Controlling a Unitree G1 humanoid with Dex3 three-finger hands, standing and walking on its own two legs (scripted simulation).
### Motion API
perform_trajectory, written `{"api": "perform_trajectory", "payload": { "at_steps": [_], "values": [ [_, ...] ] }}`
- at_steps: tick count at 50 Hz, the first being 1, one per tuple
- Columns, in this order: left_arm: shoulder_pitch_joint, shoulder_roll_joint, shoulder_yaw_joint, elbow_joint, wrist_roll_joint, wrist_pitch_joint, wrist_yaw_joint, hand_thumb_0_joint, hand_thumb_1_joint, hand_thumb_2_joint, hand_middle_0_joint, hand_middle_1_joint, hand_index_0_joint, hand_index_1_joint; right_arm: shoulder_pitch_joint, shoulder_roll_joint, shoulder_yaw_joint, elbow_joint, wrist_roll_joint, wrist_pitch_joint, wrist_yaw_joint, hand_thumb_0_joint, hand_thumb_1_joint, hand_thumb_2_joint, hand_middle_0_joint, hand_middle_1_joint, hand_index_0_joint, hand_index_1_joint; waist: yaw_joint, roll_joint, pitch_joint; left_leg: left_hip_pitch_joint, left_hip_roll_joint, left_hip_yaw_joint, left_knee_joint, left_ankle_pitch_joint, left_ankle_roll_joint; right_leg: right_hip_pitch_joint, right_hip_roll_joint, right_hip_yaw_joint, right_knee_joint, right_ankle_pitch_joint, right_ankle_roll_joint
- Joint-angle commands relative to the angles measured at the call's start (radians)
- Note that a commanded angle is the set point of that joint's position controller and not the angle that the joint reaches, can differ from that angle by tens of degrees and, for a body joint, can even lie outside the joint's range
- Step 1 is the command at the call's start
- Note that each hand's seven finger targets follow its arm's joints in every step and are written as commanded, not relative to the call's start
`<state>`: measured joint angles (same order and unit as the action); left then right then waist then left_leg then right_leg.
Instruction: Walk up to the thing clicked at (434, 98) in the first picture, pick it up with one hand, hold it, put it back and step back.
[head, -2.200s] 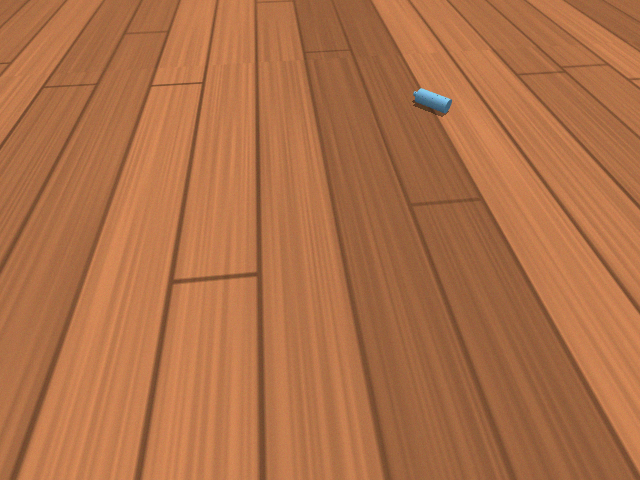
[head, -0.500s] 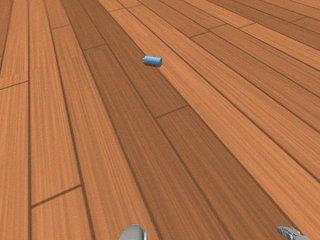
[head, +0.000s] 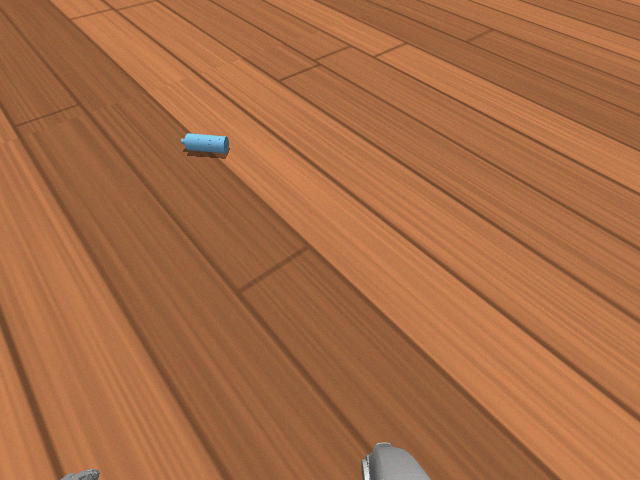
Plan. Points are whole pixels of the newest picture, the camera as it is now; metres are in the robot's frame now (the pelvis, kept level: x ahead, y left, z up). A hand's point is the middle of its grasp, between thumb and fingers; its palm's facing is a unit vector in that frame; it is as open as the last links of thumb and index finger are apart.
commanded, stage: walk up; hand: left
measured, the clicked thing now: (204, 143) +1.71 +0.49 -0.73
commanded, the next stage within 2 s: none
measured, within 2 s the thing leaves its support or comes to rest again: neither
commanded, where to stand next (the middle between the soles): +1.19 +0.32 m, yaw -12 degrees
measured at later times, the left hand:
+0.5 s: hand (129, 353) +0.35 +0.30 -0.14, palm faces -0.09 -0.90 -0.42, open 7.4 cm
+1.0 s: hand (143, 212) +0.67 +0.35 -0.14, palm faces -0.18 -0.87 -0.46, open 7.4 cm
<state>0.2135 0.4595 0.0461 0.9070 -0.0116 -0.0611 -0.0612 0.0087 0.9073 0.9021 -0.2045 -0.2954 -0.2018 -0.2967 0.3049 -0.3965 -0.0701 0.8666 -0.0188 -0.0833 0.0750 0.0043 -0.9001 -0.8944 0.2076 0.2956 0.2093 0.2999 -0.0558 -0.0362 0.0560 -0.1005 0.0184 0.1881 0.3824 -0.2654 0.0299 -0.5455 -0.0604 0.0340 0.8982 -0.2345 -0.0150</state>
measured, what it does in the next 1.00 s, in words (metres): walks ahead: right foot, then left foot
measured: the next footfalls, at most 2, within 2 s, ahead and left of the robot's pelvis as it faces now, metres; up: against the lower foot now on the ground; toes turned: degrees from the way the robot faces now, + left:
right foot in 0.16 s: +0.28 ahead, -0.12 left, +0.00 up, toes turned -6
left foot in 0.58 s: +0.49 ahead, +0.19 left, +0.00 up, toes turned +1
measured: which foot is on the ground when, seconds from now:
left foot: down 0.00-0.20, up 0.22-0.56, down 0.58-0.98, up 1.00-1.00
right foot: up 0.00-0.14, down 0.16-0.60, up 0.62-0.94, down 0.96-1.00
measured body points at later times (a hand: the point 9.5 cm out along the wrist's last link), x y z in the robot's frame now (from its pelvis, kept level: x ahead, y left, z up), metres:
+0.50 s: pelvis +0.28 +0.03 -0.01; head +0.30 +0.01 +0.44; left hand +0.35 +0.35 -0.11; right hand +0.38 -0.30 -0.12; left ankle +0.41 +0.19 -0.71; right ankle +0.24 -0.12 -0.74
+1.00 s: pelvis +0.52 +0.09 -0.03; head +0.53 +0.06 +0.42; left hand +0.67 +0.40 -0.11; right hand +0.49 -0.23 -0.16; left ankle +0.45 +0.19 -0.73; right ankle +0.61 -0.03 -0.74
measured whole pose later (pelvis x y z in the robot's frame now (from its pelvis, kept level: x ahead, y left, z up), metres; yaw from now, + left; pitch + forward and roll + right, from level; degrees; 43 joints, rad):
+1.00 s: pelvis +0.52 +0.09 -0.03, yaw -9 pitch -3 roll +0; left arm 0.22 0.42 0.05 0.90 0.01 -0.11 -0.01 0.01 0.90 0.90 -0.21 -0.30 -0.20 -0.30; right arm 0.35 -0.43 -0.07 0.86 -0.03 0.00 0.08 0.01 -0.90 -0.89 0.21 0.30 0.21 0.30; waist -0.05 0.06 0.09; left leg -0.17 0.04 0.13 0.79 -0.50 0.04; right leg -0.41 -0.03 -0.09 0.63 -0.17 -0.04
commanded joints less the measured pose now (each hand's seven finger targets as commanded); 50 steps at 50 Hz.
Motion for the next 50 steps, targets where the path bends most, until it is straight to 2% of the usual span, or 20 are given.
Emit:
{"api": "perform_trajectory", "payload": {
  "at_steps": [1, 6, 8, 9, 10, 11, 15, 24, 28, 29, 30, 31, 33, 36, 40, 46, 47, 48, 49, 50],
  "values": [
    [-0.088, 0.143, 0.042, -0.086, -0.001, -0.019, -0.007, 0.000, 0.900, 0.900, -0.200, -0.300, -0.200, -0.300, -0.064, -0.258, -0.076, -0.103, -0.004, -0.028, -0.008, 0.000, -0.900, -0.900, 0.200, 0.300, 0.200, 0.300, 0.015, 0.138, 0.042, -0.025, 0.236, -0.131, -0.209, 0.108, 0.138, 0.001, -0.033, -0.058, -0.215, 0.135, 0.000],
    [-0.075, 0.135, 0.051, -0.066, 0.003, -0.027, 0.000, 0.000, 0.900, 0.900, -0.200, -0.300, -0.200, -0.300, -0.030, -0.266, -0.079, -0.099, -0.006, -0.004, -0.016, 0.000, -0.900, -0.900, 0.200, 0.300, 0.200, 0.300, 0.042, 0.085, -0.037, -0.008, 0.208, -0.064, 0.007, 0.315, 0.105, 0.273, 0.035, -0.143, -0.351, 0.146, -0.046],
    [0.142, 0.202, 0.088, -0.009, 0.009, -0.037, 0.025, 0.000, 0.900, 0.900, -0.200, -0.300, -0.200, -0.300, -0.005, -0.218, -0.056, -0.114, -0.010, 0.002, -0.018, 0.000, -0.900, -0.900, 0.200, 0.300, 0.200, 0.300, 0.151, -0.051, -0.171, -0.138, 0.117, -0.019, 0.397, 0.322, 0.069, 0.623, 0.040, -0.109, -0.400, 0.066, -0.072],
    [0.255, 0.309, 0.122, -0.006, 0.021, -0.043, 0.041, 0.000, 0.900, 0.900, -0.200, -0.300, -0.200, -0.300, 0.064, -0.163, -0.034, -0.133, -0.003, 0.002, -0.019, 0.000, -0.900, -0.900, 0.200, 0.300, 0.200, 0.300, 0.176, -0.245, -0.267, -0.349, 0.030, -0.034, 0.671, 0.007, 0.029, 0.805, -0.216, 0.297, -0.448, -0.059, -0.141],
    [0.273, 0.358, 0.128, -0.010, -0.001, -0.041, 0.047, 0.000, 0.900, 0.900, -0.200, -0.300, -0.200, -0.300, 0.041, -0.231, -0.047, -0.129, 0.009, 0.007, -0.022, 0.000, -0.900, -0.900, 0.200, 0.300, 0.200, 0.300, 0.190, -0.253, -0.279, -0.573, -0.051, -0.163, 0.821, -0.276, 0.002, 0.897, -0.363, 0.709, -0.563, -0.043, -0.277],
    [0.219, 0.336, 0.124, -0.039, -0.004, -0.038, 0.057, 0.000, 0.900, 0.900, -0.200, -0.300, -0.200, -0.300, -0.008, -0.273, -0.053, -0.106, 0.008, 0.014, -0.033, 0.000, -0.900, -0.900, 0.200, 0.300, 0.200, 0.300, 0.173, -0.072, -0.238, -0.585, 0.030, -0.275, 0.889, -0.248, -0.007, 0.800, -0.360, 0.654, -0.562, 0.010, -0.279],
    [0.065, 0.225, 0.084, -0.079, -0.015, -0.056, 0.067, 0.000, 0.900, 0.900, -0.200, -0.300, -0.200, -0.300, 0.011, -0.217, -0.050, -0.068, 0.005, 0.030, -0.021, 0.000, -0.900, -0.900, 0.200, 0.300, 0.200, 0.300, 0.057, -0.057, -0.074, -0.447, 0.105, -0.262, 0.743, -0.076, -0.014, 0.443, -0.205, 0.219, -0.563, 0.327, -0.198],
    [0.044, 0.274, 0.089, -0.097, 0.018, -0.083, 0.060, 0.000, 0.900, 0.900, -0.200, -0.300, -0.200, -0.300, -0.152, -0.194, -0.079, -0.109, -0.013, 0.035, 0.045, 0.000, -0.900, -0.900, 0.200, 0.300, 0.200, 0.300, 0.063, -0.084, -0.029, -0.273, 0.125, -0.165, 0.291, 0.145, -0.034, 0.213, -0.164, 0.073, -0.598, -0.081, -0.181],
    [0.001, 0.258, 0.075, -0.094, 0.030, -0.071, 0.064, 0.000, 0.900, 0.900, -0.200, -0.300, -0.200, -0.300, 0.019, -0.247, -0.114, -0.049, -0.020, 0.029, 0.040, 0.000, -0.900, -0.900, 0.200, 0.300, 0.200, 0.300, -0.065, 0.024, -0.080, 0.067, 0.061, -0.117, 0.224, 0.035, 0.001, 0.062, -0.144, 0.030, -0.336, 0.008, -0.129],
    [0.046, 0.195, 0.054, -0.086, 0.029, -0.069, 0.065, 0.000, 0.900, 0.900, -0.200, -0.300, -0.200, -0.300, 0.144, -0.305, -0.137, -0.011, -0.026, 0.021, 0.025, 0.000, -0.900, -0.900, 0.200, 0.300, 0.200, 0.300, -0.125, 0.232, -0.137, 0.207, 0.097, -0.216, 0.111, -0.121, 0.042, -0.013, -0.048, -0.053, 0.007, 0.059, -0.081],
    [0.094, 0.102, 0.029, -0.099, 0.004, -0.069, 0.066, 0.000, 0.900, 0.900, -0.200, -0.300, -0.200, -0.300, 0.172, -0.391, -0.148, -0.030, -0.032, 0.010, 0.011, 0.000, -0.900, -0.900, 0.200, 0.300, 0.200, 0.300, -0.115, 0.480, -0.138, 0.288, 0.353, -0.671, -0.094, -0.255, 0.123, -0.234, 0.125, -0.059, 0.275, -0.273, -0.027],
    [0.079, 0.179, 0.040, -0.078, 0.002, -0.063, 0.089, 0.000, 0.900, 0.900, -0.200, -0.300, -0.200, -0.300, 0.102, -0.409, -0.150, -0.048, 0.003, 0.014, 0.003, 0.000, -0.900, -0.900, 0.200, 0.300, 0.200, 0.300, -0.081, 0.347, -0.126, 0.196, 0.416, -0.804, -0.161, -0.293, 0.191, -0.238, 0.089, 0.034, 0.368, -0.299, -0.047],
    [0.078, 0.214, 0.036, -0.037, -0.006, -0.062, 0.080, 0.000, 0.900, 0.900, -0.200, -0.300, -0.200, -0.300, -0.025, -0.313, -0.117, -0.084, 0.009, 0.019, -0.008, 0.000, -0.900, -0.900, 0.200, 0.300, 0.200, 0.300, -0.011, 0.158, -0.038, 0.013, 0.333, -0.537, -0.126, -0.205, 0.157, -0.160, 0.014, 0.072, 0.329, -0.163, -0.048],
    [0.145, 0.203, 0.045, 0.015, -0.008, -0.048, 0.063, 0.000, 0.900, 0.900, -0.200, -0.300, -0.200, -0.300, -0.069, -0.266, -0.087, -0.092, 0.009, 0.005, -0.012, 0.000, -0.900, -0.900, 0.200, 0.300, 0.200, 0.300, 0.039, 0.208, -0.032, -0.050, 0.258, -0.337, -0.104, 0.028, 0.157, -0.039, -0.026, 0.017, 0.159, -0.111, -0.021],
    [0.048, 0.169, 0.041, -0.029, 0.006, -0.040, 0.050, 0.000, 0.900, 0.900, -0.200, -0.300, -0.200, -0.300, -0.029, -0.273, -0.086, -0.102, -0.009, 0.010, -0.008, 0.000, -0.900, -0.900, 0.200, 0.300, 0.200, 0.300, 0.010, 0.209, -0.007, -0.027, 0.289, -0.293, -0.113, 0.120, 0.235, -0.021, -0.045, -0.068, -0.070, -0.107, 0.003],
    [0.133, 0.156, 0.065, -0.006, 0.008, -0.053, 0.055, 0.000, 0.900, 0.900, -0.200, -0.300, -0.200, -0.300, -0.073, -0.244, -0.067, -0.141, -0.002, 0.032, -0.002, 0.000, -0.900, -0.900, 0.200, 0.300, 0.200, 0.300, 0.097, 0.087, -0.090, -0.181, 0.177, -0.130, 0.152, 0.260, 0.133, 0.429, 0.059, -0.159, -0.364, 0.151, -0.027],
    [0.186, 0.198, 0.084, 0.008, 0.013, -0.052, 0.064, 0.000, 0.900, 0.900, -0.200, -0.300, -0.200, -0.300, -0.065, -0.213, -0.054, -0.150, 0.000, 0.032, -0.001, 0.000, -0.900, -0.900, 0.200, 0.300, 0.200, 0.300, 0.132, 0.016, -0.118, -0.287, 0.131, -0.093, 0.268, 0.238, 0.097, 0.580, 0.059, -0.131, -0.362, 0.112, -0.050],
    [0.282, 0.261, 0.110, 0.014, 0.021, -0.056, 0.076, 0.000, 0.900, 0.900, -0.200, -0.300, -0.200, -0.300, -0.039, -0.172, -0.039, -0.156, -0.001, 0.030, -0.002, 0.000, -0.900, -0.900, 0.200, 0.300, 0.200, 0.300, 0.189, -0.124, -0.156, -0.416, 0.055, -0.060, 0.525, 0.098, 0.054, 0.690, -0.095, 0.110, -0.463, -0.098, -0.103],
    [0.290, 0.342, 0.119, -0.022, 0.018, -0.062, 0.087, 0.000, 0.900, 0.900, -0.200, -0.300, -0.200, -0.300, 0.022, -0.158, -0.031, -0.160, -0.001, 0.041, -0.002, 0.000, -0.900, -0.900, 0.200, 0.300, 0.200, 0.300, 0.159, -0.214, -0.191, -0.569, -0.034, -0.126, 0.732, -0.300, 0.008, 0.749, -0.383, 0.601, -0.618, -0.244, -0.204],
    [0.211, 0.347, 0.109, -0.034, 0.004, -0.056, 0.091, 0.000, 0.900, 0.900, -0.200, -0.300, -0.200, -0.300, -0.013, -0.268, -0.064, -0.135, -0.013, 0.060, -0.011, 0.000, -0.900, -0.900, 0.200, 0.300, 0.200, 0.300, 0.140, -0.057, -0.148, -0.582, 0.031, -0.258, 0.816, -0.296, 0.003, 0.615, -0.424, 0.695, -0.643, -0.421, -0.294]
  ]
}}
